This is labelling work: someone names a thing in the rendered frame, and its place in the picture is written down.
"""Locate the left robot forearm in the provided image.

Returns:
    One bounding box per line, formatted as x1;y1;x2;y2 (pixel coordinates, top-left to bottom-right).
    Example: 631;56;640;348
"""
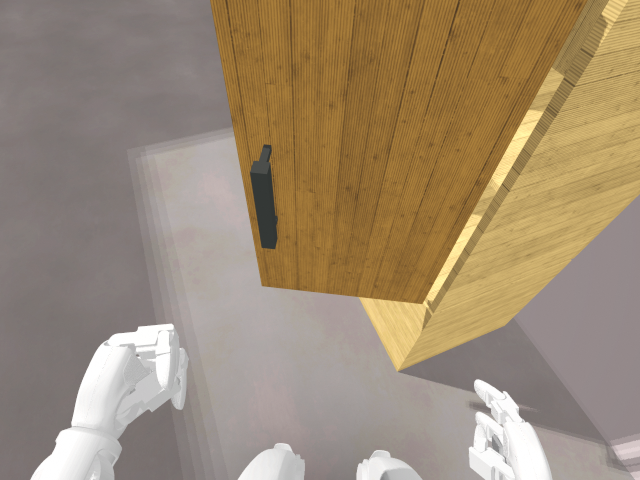
30;427;122;480

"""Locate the right robot thigh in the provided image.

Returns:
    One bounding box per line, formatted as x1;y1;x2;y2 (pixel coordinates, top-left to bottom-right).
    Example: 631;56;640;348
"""
356;457;422;480

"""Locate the right robot hand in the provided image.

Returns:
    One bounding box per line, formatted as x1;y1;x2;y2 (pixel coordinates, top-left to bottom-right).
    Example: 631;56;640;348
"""
469;379;553;480

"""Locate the left robot shin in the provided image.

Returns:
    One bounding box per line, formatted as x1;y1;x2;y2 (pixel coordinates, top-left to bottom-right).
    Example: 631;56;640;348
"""
274;443;293;452

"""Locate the cupboard door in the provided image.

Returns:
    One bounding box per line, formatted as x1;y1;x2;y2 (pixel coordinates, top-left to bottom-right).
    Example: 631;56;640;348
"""
210;0;588;304

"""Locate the handle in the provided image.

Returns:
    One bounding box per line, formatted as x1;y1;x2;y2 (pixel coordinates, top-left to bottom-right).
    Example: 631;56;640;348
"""
250;144;278;249

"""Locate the left robot hand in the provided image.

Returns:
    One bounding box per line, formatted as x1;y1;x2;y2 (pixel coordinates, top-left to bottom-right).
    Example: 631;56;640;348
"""
71;324;189;439

